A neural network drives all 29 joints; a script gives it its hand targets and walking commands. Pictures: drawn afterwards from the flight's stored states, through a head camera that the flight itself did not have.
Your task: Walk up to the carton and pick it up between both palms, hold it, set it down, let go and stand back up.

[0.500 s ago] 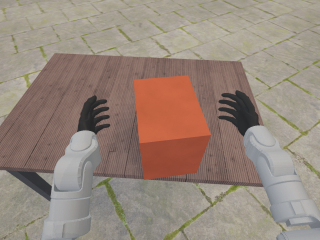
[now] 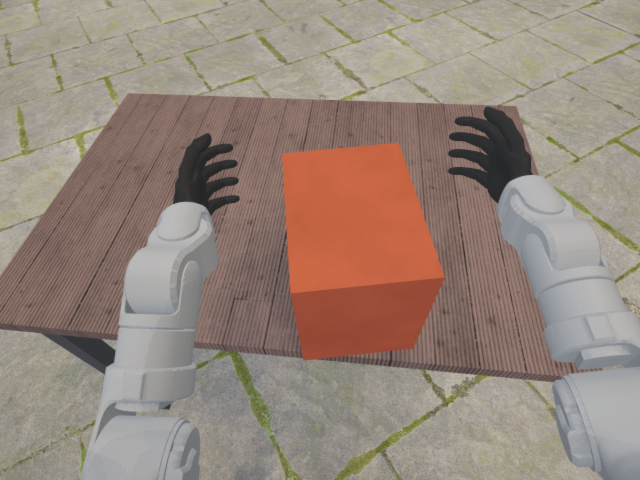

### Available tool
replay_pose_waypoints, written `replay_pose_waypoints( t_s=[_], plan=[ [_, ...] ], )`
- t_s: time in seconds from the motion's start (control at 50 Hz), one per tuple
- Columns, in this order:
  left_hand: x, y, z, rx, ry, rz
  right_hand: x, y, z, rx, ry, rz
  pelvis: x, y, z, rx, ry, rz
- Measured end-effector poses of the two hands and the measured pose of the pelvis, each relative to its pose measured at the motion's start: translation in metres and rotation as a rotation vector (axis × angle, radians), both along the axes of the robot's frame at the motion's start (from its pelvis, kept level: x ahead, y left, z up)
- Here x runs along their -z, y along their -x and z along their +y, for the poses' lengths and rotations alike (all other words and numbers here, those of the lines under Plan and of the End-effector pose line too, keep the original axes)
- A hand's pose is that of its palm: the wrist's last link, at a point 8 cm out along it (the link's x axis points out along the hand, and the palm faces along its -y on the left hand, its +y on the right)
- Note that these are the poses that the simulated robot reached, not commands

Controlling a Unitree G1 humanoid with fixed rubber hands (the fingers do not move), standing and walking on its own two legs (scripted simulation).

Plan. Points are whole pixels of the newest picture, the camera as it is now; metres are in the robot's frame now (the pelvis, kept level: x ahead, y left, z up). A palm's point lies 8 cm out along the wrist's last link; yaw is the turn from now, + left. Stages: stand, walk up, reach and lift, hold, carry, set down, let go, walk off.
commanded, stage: reach and lift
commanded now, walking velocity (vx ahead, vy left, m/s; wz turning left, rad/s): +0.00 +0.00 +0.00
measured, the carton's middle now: (349, 254) +0.42 +0.01 +0.02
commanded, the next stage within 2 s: none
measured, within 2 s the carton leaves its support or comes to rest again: neither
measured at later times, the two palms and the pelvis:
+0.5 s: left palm (214, 253) +0.37 +0.19 +0.07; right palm (468, 222) +0.44 -0.14 +0.07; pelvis +0.00 +0.01 +0.00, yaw +1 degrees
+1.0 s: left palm (237, 250) +0.38 +0.16 +0.06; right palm (454, 217) +0.45 -0.12 +0.07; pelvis -0.01 -0.01 +0.00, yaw +0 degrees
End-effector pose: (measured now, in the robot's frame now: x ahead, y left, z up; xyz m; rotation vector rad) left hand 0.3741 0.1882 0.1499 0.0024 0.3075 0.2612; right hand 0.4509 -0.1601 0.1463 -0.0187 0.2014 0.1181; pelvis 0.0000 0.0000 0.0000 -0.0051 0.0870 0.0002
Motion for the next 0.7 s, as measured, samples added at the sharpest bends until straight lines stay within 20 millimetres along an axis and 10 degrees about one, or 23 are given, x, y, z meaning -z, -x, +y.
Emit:
replay_pose_waypoints(
  t_s=[0.2, 0.44, 0.7],
  plan=[
    [0.007, -0.01, 0.012, -0.021, -0.002, 0.002, 0.001, -0.012, 0.006, 0.0, 0.012, -0.001, -0.001, -0.005, 0.004, 0.0, 0.003, 0.015],
    [0.074, 0.011, 0.002, -0.034, 0.02, 0.028, 0.062, 0.006, 0.019, 0.002, 0.037, 0.038, -0.001, -0.002, 0.005, -0.014, 0.007, 0.034],
    [0.094, -0.006, -0.02, -0.034, -0.01, -0.01, 0.097, 0.005, 0.036, 0.005, 0.014, 0.051, 0.005, 0.007, 0.003, 0.009, 0.002, 0.134]
  ],
)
